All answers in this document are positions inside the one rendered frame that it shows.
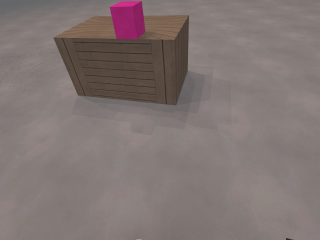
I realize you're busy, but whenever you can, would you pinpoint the pedestal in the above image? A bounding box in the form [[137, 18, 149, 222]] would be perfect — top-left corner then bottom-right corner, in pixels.
[[53, 15, 189, 106]]

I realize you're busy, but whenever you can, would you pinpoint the carton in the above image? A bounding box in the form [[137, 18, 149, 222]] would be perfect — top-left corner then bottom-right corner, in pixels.
[[110, 1, 145, 40]]

